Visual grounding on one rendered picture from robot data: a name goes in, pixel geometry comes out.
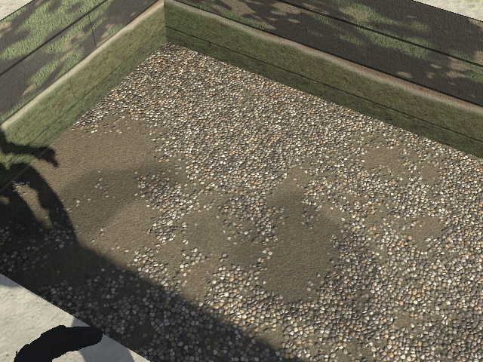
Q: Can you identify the robot left hand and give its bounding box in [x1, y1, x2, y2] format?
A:
[14, 325, 103, 362]

